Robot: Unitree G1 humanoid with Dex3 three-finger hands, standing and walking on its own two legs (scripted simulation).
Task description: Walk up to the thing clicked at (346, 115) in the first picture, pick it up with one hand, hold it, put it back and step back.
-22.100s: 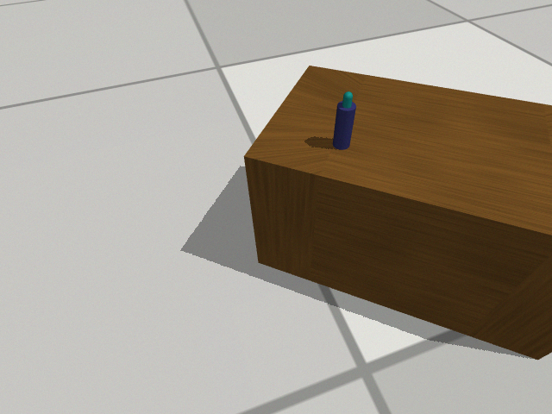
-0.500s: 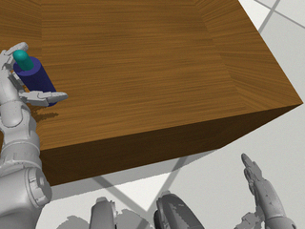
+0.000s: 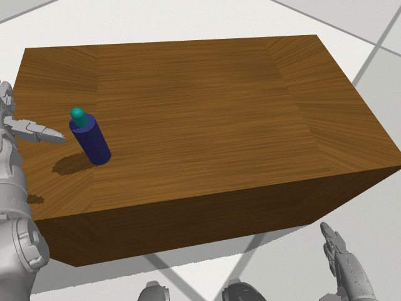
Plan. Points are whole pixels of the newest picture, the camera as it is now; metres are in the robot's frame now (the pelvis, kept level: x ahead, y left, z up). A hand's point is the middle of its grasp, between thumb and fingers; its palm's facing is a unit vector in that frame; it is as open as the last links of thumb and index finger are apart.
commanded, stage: rise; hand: left
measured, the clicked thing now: (89, 136) +0.49 +0.22 -0.01
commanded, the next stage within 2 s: sink last in 0.02 s
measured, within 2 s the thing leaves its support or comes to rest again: neither
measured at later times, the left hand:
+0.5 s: hand out of the picture +0.37 +0.34 +0.07, palm faces +0.36 -0.86 -0.37, open 17.3 cm
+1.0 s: hand out of the picture +0.16 +0.21 +0.07, palm faces +0.27 -0.91 -0.31, open 17.3 cm
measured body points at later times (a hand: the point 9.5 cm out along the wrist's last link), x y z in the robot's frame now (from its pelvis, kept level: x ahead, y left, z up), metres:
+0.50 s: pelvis +0.02 +0.01 +0.04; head +0.05 +0.03 +0.49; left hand +0.34 +0.38 +0.09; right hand +0.17 -0.25 +0.01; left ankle +0.02 +0.12 -0.66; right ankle -0.01 -0.15 -0.66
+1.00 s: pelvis +0.00 -0.02 +0.03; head +0.00 -0.03 +0.48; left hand +0.14 +0.26 +0.09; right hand +0.17 -0.27 +0.00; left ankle +0.02 +0.12 -0.66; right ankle -0.01 -0.15 -0.66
